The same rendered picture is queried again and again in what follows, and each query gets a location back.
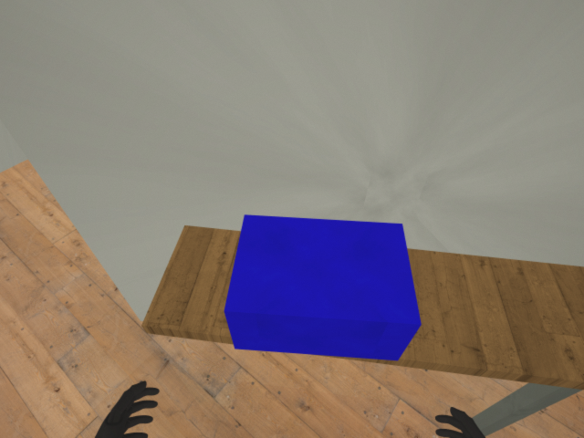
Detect robot left hand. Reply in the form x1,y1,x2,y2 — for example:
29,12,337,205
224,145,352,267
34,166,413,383
95,381,160,438

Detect carton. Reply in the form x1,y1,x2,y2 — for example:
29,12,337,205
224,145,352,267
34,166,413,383
224,214,422,360

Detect table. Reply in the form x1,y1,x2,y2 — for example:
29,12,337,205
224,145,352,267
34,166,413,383
141,225,584,437

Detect robot right hand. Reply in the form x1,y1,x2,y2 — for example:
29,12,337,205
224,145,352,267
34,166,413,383
435,407,485,438

